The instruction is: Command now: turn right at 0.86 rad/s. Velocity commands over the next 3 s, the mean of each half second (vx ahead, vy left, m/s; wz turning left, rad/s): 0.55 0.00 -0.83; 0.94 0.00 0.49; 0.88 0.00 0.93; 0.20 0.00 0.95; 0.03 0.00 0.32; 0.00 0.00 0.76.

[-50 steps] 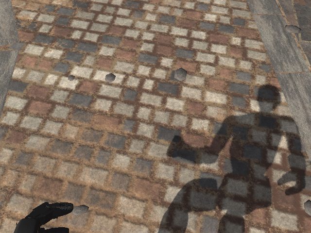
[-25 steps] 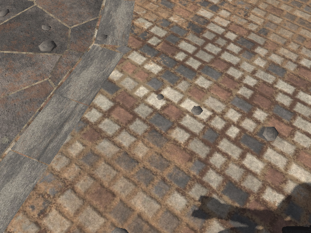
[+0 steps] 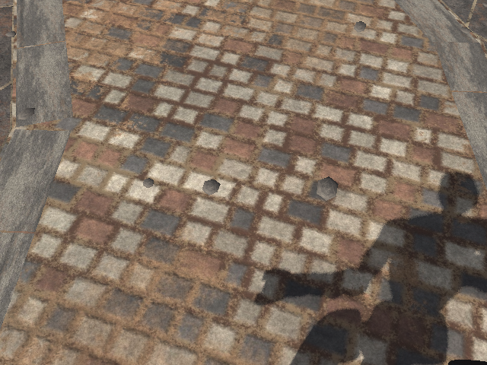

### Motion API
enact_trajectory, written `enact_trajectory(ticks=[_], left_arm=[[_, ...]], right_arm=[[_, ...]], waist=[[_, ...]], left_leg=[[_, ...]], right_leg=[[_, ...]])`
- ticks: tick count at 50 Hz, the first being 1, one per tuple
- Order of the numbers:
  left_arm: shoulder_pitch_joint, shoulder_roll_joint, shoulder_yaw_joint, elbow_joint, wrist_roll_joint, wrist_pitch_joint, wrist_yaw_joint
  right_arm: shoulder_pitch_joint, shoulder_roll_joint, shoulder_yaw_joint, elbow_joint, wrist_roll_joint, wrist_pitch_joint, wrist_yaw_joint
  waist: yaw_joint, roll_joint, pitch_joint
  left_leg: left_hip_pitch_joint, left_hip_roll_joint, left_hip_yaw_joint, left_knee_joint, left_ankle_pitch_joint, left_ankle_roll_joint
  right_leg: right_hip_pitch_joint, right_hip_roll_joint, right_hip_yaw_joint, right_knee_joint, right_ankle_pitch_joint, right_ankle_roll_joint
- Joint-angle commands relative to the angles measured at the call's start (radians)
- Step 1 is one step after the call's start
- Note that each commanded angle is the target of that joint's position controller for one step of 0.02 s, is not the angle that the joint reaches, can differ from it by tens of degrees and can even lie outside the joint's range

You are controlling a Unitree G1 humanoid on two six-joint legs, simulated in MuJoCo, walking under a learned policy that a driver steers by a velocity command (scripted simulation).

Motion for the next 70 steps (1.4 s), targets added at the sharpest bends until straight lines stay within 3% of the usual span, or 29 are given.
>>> enact_trajectory(ticks=[1,2,5,9,22,25,27,28,29,30,31,32,33,36,44,47,49,51,52,53,54,55,56,57,58,60,63,65,70], left_arm=[[0.073,0.146,0.04,-0.08,0.02,-0.027,-0.005],[0.069,0.179,0.05,-0.061,0.013,-0.023,-0.008],[0.025,0.118,0.027,-0.07,0.013,-0.026,-0.027],[-0.068,0.076,0.004,-0.126,0.004,-0.058,-0.045],[-0.191,-0.036,-0.062,-0.188,-0.01,-0.088,-0.094],[-0.177,0.012,-0.05,-0.194,0.003,-0.099,-0.104],[0.224,0.119,0.017,-0.084,-0.001,-0.101,-0.089],[0.396,0.211,0.048,-0.032,0.006,-0.093,-0.066],[0.417,0.294,0.045,-0.037,0.036,-0.11,-0.052],[0.368,0.18,0.012,-0.052,0.046,-0.136,-0.062],[0.331,0.128,-0.006,-0.022,0.038,-0.149,-0.074],[0.28,0.102,-0.013,-0.008,0.035,-0.153,-0.079],[0.213,0.058,-0.023,0.003,0.045,-0.158,-0.08],[0.128,-0.062,-0.042,0.028,0.05,-0.185,-0.072],[0.175,0.004,-0.027,0.086,0.063,-0.182,-0.011],[0.192,0.079,-0.016,0.087,0.07,-0.153,0.016],[0.174,0.161,0.004,0.078,0.055,-0.135,0.04],[0.007,0.194,0.017,0.022,0.03,-0.133,0.027],[-0.104,0.11,-0.004,0.007,0.002,-0.152,-0.005],[-0.121,-0.123,-0.067,-0.049,0.028,-0.199,-0.04],[0.053,-0.17,-0.096,-0.114,0.013,-0.235,-0.051],[0.0,-0.063,-0.088,-0.143,0.0,-0.263,-0.063],[-0.037,-0.015,-0.071,-0.153,-0.008,-0.267,-0.063],[-0.02,-0.021,-0.07,-0.138,0.013,-0.252,-0.056],[-0.004,-0.019,-0.069,-0.129,0.032,-0.233,-0.047],[-0.001,0.027,-0.054,-0.12,0.041,-0.201,-0.026],[-0.207,-0.045,-0.076,-0.193,0.065,-0.189,-0.014],[-0.287,-0.085,-0.08,-0.225,0.045,-0.187,-0.021],[-0.236,0.022,-0.012,-0.216,0.014,-0.211,-0.03]], right_arm=[[-0.03,-0.171,-0.045,-0.086,-0.058,-0.015,-0.003],[-0.047,-0.119,-0.032,-0.089,-0.044,-0.02,-0.012],[0.024,-0.128,-0.027,-0.066,0.008,-0.04,-0.038],[0.171,-0.15,-0.03,-0.031,-0.008,-0.068,-0.035],[0.299,-0.178,-0.04,0.085,0.003,-0.077,0.007],[0.289,-0.248,-0.047,0.118,0.035,-0.059,0.013],[0.275,-0.258,-0.029,0.152,0.035,-0.061,0.009],[0.295,-0.155,0.007,0.127,0.02,-0.08,0.013],[0.333,-0.035,0.043,0.081,0.036,-0.104,0.016],[0.225,-0.123,0.016,0.064,0.083,-0.12,0.01],[0.162,-0.134,0.006,0.037,0.096,-0.121,0.001],[0.167,-0.104,0.01,0.039,0.067,-0.119,-0.005],[0.189,-0.086,0.01,0.045,0.046,-0.105,-0.007],[0.287,-0.053,0.003,0.119,0.069,-0.043,0.023],[0.054,-0.03,0.017,0.027,0.053,-0.031,0.056],[-0.004,-0.047,0.012,-0.013,0.059,-0.053,0.089],[0.103,-0.086,-0.009,-0.015,0.075,-0.035,0.092],[0.529,-0.23,-0.078,0.086,0.064,0.015,0.064],[0.706,-0.238,-0.086,0.146,0.057,0.025,0.037],[0.628,-0.18,-0.055,0.177,0.015,0.012,0.045],[0.44,-0.134,-0.017,0.085,-0.013,-0.032,0.053],[0.402,-0.08,-0.015,0.039,-0.008,-0.051,0.057],[0.344,-0.086,-0.017,0.018,0.0,-0.072,0.06],[0.258,-0.096,-0.017,-0.007,0.008,-0.089,0.06],[0.201,-0.122,-0.022,-0.026,0.009,-0.097,0.052],[0.164,-0.104,-0.016,-0.043,0.01,-0.099,0.027],[0.208,-0.082,-0.014,-0.015,0.037,-0.086,-0.014],[0.243,-0.103,-0.023,0.008,0.046,-0.069,-0.021],[0.285,-0.09,-0.04,0.04,0.055,-0.024,-0.03]], waist=[[0.034,0.232,-0.105],[0.026,0.161,-0.097],[-0.037,0.181,-0.063],[-0.114,0.145,-0.036],[-0.118,0.082,0.158],[-0.043,0.11,0.141],[0.203,0.129,-0.112],[0.256,0.013,-0.262],[0.161,-0.246,-0.445],[0.184,-0.117,-0.405],[0.159,-0.09,-0.211],[0.103,-0.073,-0.133],[0.048,-0.11,-0.082],[-0.03,-0.09,-0.038],[-0.025,0.01,0.166],[-0.039,0.017,0.123],[-0.128,-0.086,0.011],[-0.353,-0.119,-0.151],[-0.429,0.048,-0.15],[-0.275,0.42,0.005],[-0.076,0.426,-0.152],[-0.097,0.218,-0.171],[-0.039,0.004,-0.067],[0.023,-0.125,-0.012],[0.052,-0.123,0.012],[0.059,-0.096,0.039],[-0.039,-0.011,0.065],[-0.103,0.053,0.025],[-0.08,0.161,-0.073]], left_leg=[[0.146,0.483,-0.438,-0.209,0.189,0.235],[0.142,0.42,-0.334,-0.229,-0.028,0.202],[0.244,0.348,-0.228,-0.289,-0.333,0.139],[0.339,0.364,-0.15,-0.328,-0.38,0.134],[0.32,0.439,0.206,-0.433,-0.098,0.145],[0.314,0.442,0.258,-0.345,0.366,0.162],[0.127,0.383,0.287,0.118,0.832,0.133],[-0.238,0.291,0.238,0.494,0.396,0.071],[-0.396,0.131,0.042,0.885,-0.345,0.036],[-0.469,0.119,-0.119,0.995,-0.302,0.045],[-0.558,0.141,-0.087,0.999,-0.194,0.042],[-0.557,0.192,-0.078,0.948,-0.108,0.042],[-0.52,0.231,-0.058,0.919,-0.013,0.041],[-0.391,0.287,-0.061,0.878,0.102,0.039],[-0.549,0.186,0.085,0.541,0.33,0.067],[-0.399,0.087,0.26,0.359,0.313,0.112],[-0.199,0.031,0.313,0.358,0.253,0.131],[0.273,0.028,0.215,0.385,0.123,0.205],[0.489,0.095,0.096,0.195,0.254,0.269],[0.483,0.041,-0.05,0.199,0.309,0.304],[0.53,0.203,-0.558,0.058,-0.058,0.476],[0.471,0.284,-0.765,-0.172,-0.393,0.48],[0.305,0.302,-0.8,-0.268,-0.522,0.427],[0.139,0.281,-0.763,-0.263,-0.511,0.394],[0.012,0.234,-0.706,-0.252,-0.435,0.389],[-0.134,0.155,-0.546,-0.262,-0.301,0.364],[-0.271,0.039,-0.328,-0.235,-0.098,0.309],[-0.279,0.007,-0.292,-0.192,-0.114,0.254],[0.049,0.01,-0.386,0.126,0.142,0.134]], right_leg=[[-0.239,-0.063,-0.072,0.423,-0.263,0.029],[-0.265,-0.098,-0.109,0.484,-0.154,0.035],[-0.444,-0.16,-0.178,0.616,0.017,0.054],[-0.564,-0.2,-0.215,0.603,0.088,0.061],[-0.477,-0.234,-0.272,0.264,0.155,-0.044],[-0.245,-0.143,-0.363,0.097,-0.007,-0.102],[0.376,-0.04,-0.409,0.03,0.106,-0.159],[0.803,-0.191,-0.167,0.074,-0.023,-0.179],[0.849,-0.446,0.365,-0.181,-0.519,-0.215],[0.745,-0.478,0.446,-0.318,-0.577,-0.163],[0.604,-0.479,0.314,-0.345,-0.439,-0.145],[0.488,-0.463,0.176,-0.32,-0.282,-0.141],[0.362,-0.423,0.086,-0.351,-0.242,-0.128],[0.241,-0.326,-0.22,-0.379,0.103,-0.066],[0.326,-0.285,-0.531,-0.519,0.545,-0.001],[0.4,-0.276,-0.594,-0.407,1.084,0.045],[0.453,-0.313,-0.595,-0.212,1.504,0.04],[0.289,-0.332,-0.529,0.234,1.608,-0.005],[0.097,-0.187,-0.524,0.702,0.856,-0.01],[-0.256,0.045,-0.399,1.13,-0.24,-0.012],[-0.503,0.041,-0.162,1.248,-0.304,-0.036],[-0.521,0.006,-0.101,1.147,-0.208,-0.091],[-0.493,-0.039,-0.101,0.982,-0.108,-0.109],[-0.417,-0.086,-0.09,0.866,-0.031,-0.089],[-0.349,-0.104,-0.081,0.798,-0.001,-0.053],[-0.259,-0.146,-0.094,0.626,0.027,0.007],[-0.106,-0.123,-0.181,0.24,0.249,0.064],[0.017,-0.065,-0.227,0.045,0.372,0.086],[0.1,-0.01,-0.188,-0.214,0.375,0.059]])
